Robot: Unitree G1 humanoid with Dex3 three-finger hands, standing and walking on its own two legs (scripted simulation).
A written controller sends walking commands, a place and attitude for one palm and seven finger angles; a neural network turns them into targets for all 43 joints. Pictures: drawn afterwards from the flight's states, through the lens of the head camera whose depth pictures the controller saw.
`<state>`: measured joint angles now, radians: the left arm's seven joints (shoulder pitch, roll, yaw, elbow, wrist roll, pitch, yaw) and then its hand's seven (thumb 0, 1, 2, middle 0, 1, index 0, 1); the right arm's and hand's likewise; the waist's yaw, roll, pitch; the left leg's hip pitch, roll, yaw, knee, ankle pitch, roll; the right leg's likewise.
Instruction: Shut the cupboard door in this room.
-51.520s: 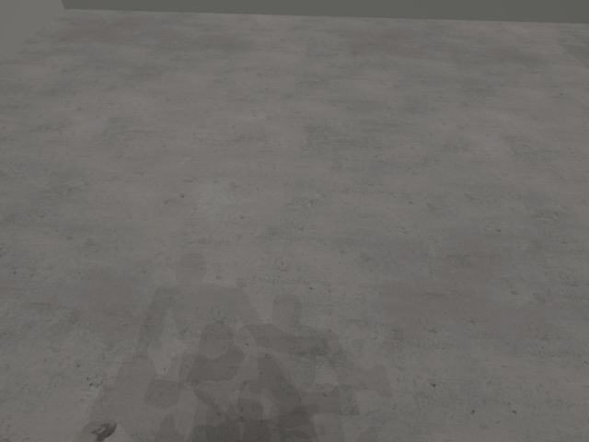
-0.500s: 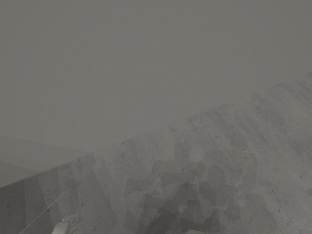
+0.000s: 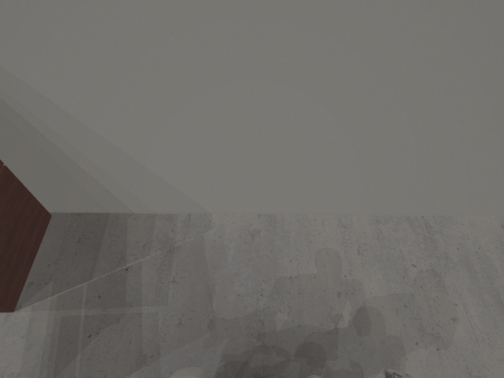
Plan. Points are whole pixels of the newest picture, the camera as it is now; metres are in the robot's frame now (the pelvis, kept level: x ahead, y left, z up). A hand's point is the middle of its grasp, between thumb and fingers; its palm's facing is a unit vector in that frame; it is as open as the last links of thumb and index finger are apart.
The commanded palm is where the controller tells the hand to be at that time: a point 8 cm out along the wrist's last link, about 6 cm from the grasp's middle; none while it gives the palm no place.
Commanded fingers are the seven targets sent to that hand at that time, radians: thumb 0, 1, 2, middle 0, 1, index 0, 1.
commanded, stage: turn to face it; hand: left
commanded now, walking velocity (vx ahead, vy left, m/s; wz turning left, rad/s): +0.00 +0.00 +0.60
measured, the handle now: out of the picture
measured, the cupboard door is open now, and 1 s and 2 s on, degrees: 100 100 100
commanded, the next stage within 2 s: none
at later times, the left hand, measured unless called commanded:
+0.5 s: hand out of the picture +0.10 +0.22 -0.13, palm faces +0.27 -0.93 -0.26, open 7.4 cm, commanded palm none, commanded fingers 0.00 0.90 0.90 -0.20 -0.30 -0.20 -0.30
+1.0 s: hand out of the picture -0.13 +0.21 -0.17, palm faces +0.63 -0.73 -0.28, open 7.4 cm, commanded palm none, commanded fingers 0.00 0.90 0.90 -0.20 -0.30 -0.20 -0.30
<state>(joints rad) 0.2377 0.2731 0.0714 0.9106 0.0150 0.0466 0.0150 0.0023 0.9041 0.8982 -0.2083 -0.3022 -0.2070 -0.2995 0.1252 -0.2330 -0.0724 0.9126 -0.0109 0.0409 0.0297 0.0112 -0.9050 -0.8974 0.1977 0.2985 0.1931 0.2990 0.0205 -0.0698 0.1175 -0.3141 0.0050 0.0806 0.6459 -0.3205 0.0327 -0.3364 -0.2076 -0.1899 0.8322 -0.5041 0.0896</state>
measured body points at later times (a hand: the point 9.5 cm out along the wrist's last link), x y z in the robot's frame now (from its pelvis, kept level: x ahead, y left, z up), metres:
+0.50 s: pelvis +0.01 -0.02 +0.01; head +0.06 -0.01 +0.46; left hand +0.09 +0.26 -0.11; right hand +0.12 -0.25 -0.14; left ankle +0.00 +0.10 -0.72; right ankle +0.05 -0.13 -0.72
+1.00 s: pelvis -0.01 +0.01 +0.00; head +0.02 +0.06 +0.45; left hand -0.16 +0.24 -0.15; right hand +0.26 -0.12 -0.12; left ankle -0.06 +0.09 -0.72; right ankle +0.04 -0.13 -0.69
